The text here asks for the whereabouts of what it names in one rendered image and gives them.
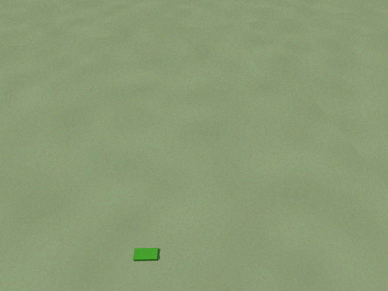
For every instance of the small box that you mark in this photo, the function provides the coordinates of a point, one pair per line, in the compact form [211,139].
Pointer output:
[146,254]

